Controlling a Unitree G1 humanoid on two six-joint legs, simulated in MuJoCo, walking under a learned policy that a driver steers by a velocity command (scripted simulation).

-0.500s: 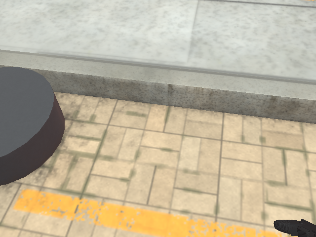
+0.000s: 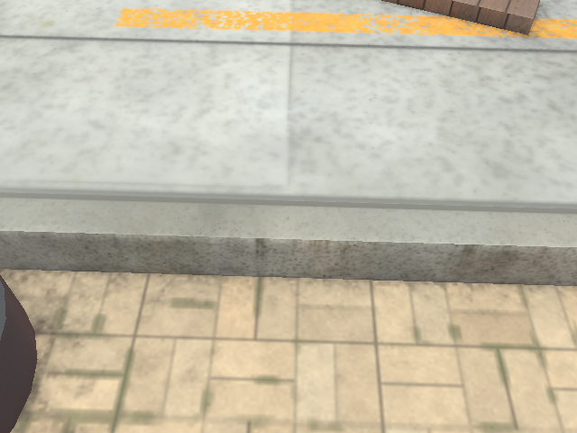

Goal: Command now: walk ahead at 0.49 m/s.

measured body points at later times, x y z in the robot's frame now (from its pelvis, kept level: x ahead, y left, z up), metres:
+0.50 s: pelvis +0.26 -0.04 +0.00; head +0.30 -0.05 +0.45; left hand +0.33 +0.23 -0.12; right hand +0.41 -0.31 -0.12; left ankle +0.38 +0.11 -0.70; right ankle +0.27 -0.14 -0.75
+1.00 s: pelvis +0.35 +0.00 -0.01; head +0.36 +0.01 +0.44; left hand +0.41 +0.28 -0.15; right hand +0.50 -0.25 -0.13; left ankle +0.40 +0.10 -0.75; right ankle +0.27 -0.14 -0.75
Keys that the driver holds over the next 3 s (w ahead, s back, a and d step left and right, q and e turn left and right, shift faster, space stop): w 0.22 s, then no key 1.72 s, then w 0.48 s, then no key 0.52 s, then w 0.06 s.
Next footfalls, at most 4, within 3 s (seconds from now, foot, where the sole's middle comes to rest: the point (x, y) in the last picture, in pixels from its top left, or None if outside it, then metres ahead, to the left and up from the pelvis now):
0.20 right None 0.31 -0.14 -0.78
0.62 left None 0.44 0.10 -0.78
2.62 right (326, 340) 0.71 -0.12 -0.78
2.94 left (234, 364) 0.66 0.11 -0.78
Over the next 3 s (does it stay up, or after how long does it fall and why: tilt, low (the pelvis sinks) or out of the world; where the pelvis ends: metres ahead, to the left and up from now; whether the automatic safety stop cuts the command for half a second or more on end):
stays up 0.62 -0.04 -0.01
